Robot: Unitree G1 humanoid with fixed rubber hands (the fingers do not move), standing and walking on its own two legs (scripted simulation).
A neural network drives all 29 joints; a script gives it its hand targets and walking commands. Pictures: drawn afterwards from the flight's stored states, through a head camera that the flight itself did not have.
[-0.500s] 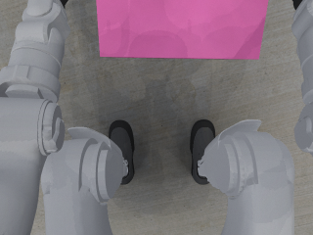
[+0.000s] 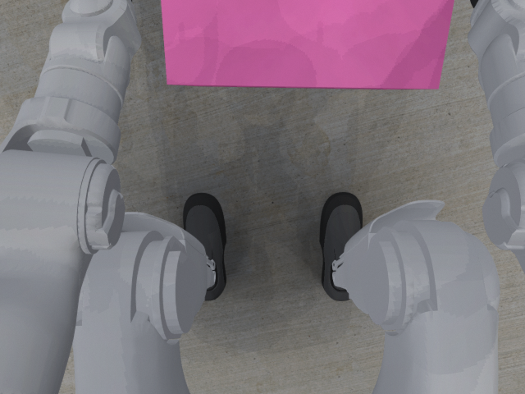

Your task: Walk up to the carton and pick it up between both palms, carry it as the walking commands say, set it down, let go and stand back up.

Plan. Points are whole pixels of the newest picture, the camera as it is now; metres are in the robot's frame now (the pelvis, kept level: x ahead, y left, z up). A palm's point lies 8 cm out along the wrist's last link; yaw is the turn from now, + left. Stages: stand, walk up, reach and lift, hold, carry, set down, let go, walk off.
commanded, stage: reach and lift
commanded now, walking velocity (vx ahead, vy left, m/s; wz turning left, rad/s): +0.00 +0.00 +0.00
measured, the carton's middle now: out of the picture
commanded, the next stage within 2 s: none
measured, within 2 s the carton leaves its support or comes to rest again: leaves its support in 1.04 s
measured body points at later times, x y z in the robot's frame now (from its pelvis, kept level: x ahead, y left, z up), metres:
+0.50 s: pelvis +0.00 +0.00 +0.01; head +0.38 -0.01 +0.22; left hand +0.56 +0.15 -0.21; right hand +0.55 -0.23 -0.20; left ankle +0.12 +0.13 -0.32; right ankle +0.11 -0.12 -0.32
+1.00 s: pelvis +0.00 +0.00 +0.00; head +0.38 -0.02 +0.22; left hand +0.56 +0.16 -0.20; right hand +0.55 -0.23 -0.20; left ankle +0.12 +0.13 -0.32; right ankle +0.11 -0.12 -0.32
